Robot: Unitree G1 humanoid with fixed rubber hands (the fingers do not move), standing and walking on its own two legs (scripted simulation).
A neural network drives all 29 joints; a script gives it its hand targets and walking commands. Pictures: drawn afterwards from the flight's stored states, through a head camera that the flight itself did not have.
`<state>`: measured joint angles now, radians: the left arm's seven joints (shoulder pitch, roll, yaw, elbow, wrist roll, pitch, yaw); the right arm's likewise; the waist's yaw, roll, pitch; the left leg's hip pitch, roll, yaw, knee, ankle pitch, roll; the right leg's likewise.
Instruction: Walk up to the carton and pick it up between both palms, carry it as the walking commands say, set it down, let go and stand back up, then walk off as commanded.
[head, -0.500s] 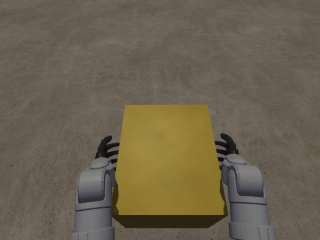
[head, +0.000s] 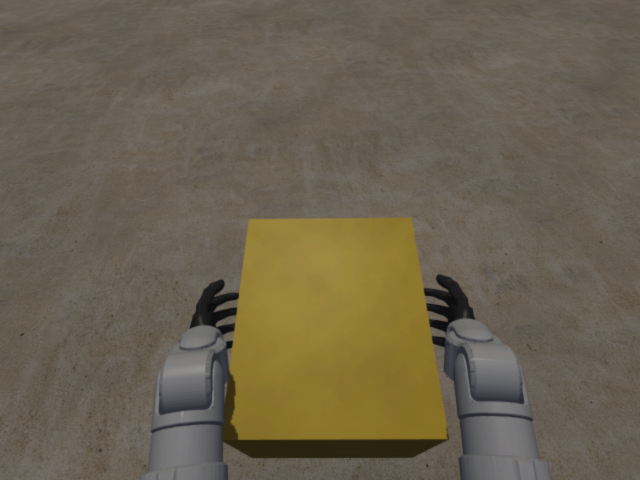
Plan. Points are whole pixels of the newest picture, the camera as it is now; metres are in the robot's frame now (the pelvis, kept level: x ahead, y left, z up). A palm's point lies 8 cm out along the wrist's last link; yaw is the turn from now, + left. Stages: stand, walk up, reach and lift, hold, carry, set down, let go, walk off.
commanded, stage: carry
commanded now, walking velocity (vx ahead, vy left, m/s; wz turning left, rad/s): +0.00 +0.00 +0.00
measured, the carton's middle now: (331, 339) +0.32 +0.00 -0.02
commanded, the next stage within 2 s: none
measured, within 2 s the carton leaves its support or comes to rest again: neither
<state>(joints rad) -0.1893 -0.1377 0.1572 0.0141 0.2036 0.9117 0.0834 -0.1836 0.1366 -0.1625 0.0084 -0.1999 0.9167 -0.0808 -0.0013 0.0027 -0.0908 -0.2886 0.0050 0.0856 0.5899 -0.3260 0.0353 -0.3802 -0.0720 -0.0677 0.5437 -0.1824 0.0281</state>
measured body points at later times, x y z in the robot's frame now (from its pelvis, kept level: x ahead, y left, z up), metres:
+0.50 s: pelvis +0.00 +0.00 +0.00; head -0.02 +0.00 +0.45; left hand +0.29 +0.15 +0.03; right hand +0.28 -0.17 +0.03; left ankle -0.01 +0.09 -0.73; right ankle +0.06 -0.14 -0.73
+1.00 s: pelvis +0.00 -0.01 +0.00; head -0.02 -0.01 +0.45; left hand +0.29 +0.15 +0.04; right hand +0.28 -0.17 +0.04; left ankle -0.01 +0.09 -0.73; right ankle +0.06 -0.14 -0.73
